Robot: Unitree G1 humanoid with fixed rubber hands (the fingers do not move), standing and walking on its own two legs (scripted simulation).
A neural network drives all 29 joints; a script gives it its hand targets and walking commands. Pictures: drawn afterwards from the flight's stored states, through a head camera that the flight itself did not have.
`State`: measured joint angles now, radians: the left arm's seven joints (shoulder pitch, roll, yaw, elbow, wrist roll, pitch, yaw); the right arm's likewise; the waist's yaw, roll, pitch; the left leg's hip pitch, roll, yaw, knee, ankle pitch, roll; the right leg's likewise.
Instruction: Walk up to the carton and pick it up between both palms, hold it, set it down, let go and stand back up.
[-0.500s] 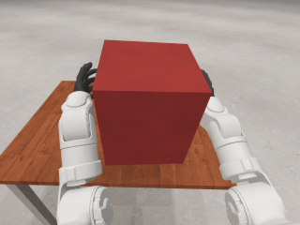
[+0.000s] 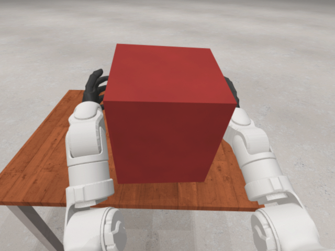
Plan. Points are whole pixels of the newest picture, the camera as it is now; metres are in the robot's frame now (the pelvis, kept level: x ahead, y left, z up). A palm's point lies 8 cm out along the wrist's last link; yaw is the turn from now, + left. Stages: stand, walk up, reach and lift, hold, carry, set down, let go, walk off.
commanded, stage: set down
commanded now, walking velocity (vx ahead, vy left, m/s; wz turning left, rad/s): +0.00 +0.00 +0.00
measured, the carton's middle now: (163, 117) +0.37 +0.01 +0.19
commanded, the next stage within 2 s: none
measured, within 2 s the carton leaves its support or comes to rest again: neither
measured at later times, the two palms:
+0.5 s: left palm (98, 121) +0.38 +0.16 +0.18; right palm (218, 130) +0.37 -0.14 +0.14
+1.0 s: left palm (99, 124) +0.40 +0.16 +0.16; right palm (216, 131) +0.38 -0.13 +0.13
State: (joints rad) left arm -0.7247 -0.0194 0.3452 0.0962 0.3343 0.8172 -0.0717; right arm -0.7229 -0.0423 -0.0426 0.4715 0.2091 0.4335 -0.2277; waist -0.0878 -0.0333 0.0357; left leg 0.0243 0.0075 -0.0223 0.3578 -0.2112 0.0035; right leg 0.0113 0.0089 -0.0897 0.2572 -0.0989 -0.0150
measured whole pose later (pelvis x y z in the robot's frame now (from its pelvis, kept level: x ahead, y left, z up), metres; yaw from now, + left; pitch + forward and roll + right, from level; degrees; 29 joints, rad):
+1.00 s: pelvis +0.02 +0.01 +0.00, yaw +1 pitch -8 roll -2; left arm -0.63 -0.07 0.29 0.29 0.33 0.45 -0.03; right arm -0.56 0.01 -0.13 0.65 0.03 0.01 -0.16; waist -0.04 -0.05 0.09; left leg 0.01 0.00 -0.04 0.35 -0.23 0.01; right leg 0.02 0.00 -0.10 0.22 -0.10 0.00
